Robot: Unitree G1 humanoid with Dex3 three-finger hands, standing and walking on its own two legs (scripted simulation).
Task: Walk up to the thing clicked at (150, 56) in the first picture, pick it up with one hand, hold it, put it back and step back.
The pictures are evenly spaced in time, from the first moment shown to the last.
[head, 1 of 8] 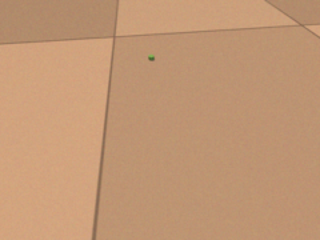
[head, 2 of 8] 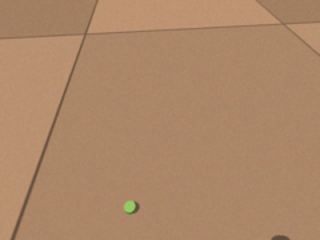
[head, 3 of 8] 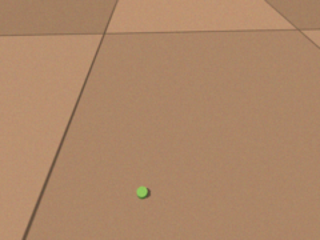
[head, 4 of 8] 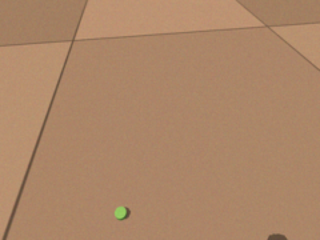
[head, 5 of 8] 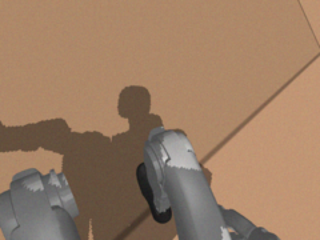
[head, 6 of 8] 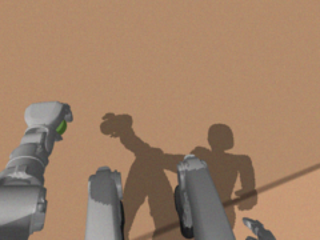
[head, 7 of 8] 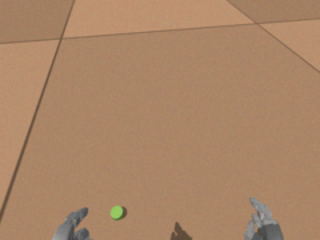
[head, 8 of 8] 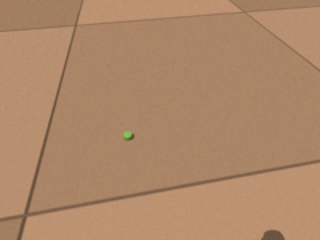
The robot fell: no
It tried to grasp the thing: yes
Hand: left
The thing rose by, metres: 0.69
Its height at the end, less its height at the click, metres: +0.00
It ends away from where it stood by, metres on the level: 0.00
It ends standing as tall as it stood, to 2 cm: yes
